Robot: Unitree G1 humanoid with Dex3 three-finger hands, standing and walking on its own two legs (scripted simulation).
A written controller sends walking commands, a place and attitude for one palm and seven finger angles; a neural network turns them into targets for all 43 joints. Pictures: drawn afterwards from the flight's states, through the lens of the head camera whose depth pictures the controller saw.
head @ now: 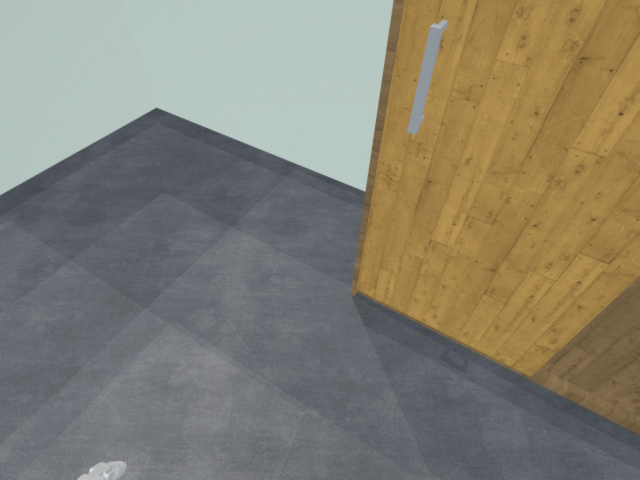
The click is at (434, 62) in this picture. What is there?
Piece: wardrobe's sliding door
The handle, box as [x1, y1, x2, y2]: [407, 20, 447, 134]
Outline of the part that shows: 447,20 442,20 438,24 434,23 430,26 407,130 408,132 414,134 418,130 419,124 424,116 422,114 425,98 441,33 446,27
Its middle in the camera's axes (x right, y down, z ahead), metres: +0.21 -0.32 +0.77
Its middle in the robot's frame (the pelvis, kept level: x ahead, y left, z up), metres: +0.81 -0.17 +0.12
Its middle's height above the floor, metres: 0.89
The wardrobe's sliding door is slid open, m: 0.00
